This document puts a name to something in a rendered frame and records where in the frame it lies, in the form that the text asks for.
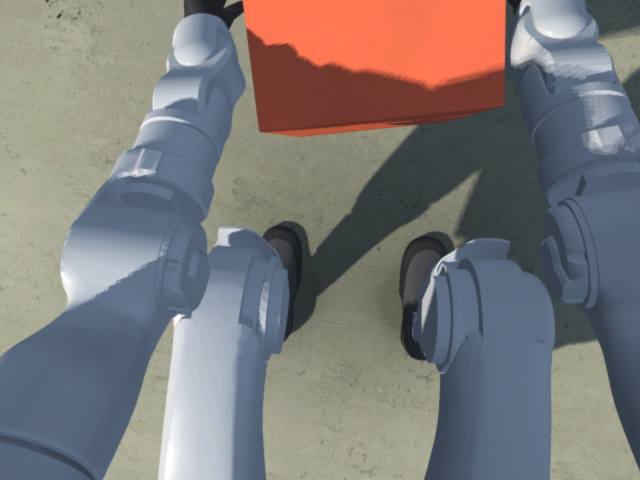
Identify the robot right foot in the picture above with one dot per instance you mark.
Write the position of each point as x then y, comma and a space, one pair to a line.
419, 258

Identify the carton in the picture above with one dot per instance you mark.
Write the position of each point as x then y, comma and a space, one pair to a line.
333, 66

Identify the robot right upper arm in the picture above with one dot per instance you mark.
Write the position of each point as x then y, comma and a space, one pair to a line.
590, 256

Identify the left robot forearm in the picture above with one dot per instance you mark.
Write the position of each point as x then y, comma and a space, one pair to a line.
181, 140

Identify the right robot forearm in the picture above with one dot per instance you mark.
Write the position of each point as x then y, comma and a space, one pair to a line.
578, 115

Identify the left robot hand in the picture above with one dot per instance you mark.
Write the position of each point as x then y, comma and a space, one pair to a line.
214, 7

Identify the robot left upper arm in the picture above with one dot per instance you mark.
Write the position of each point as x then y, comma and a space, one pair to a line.
68, 391

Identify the right robot thigh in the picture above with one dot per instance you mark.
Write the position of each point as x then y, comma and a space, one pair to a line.
494, 419

